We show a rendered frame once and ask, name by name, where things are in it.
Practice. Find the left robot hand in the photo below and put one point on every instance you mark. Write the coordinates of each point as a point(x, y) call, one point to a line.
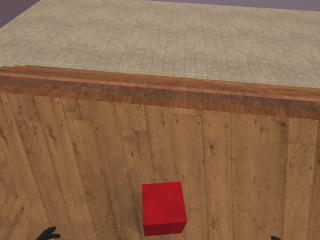
point(48, 234)

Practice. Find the carton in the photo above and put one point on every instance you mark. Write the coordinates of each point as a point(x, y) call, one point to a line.
point(163, 208)

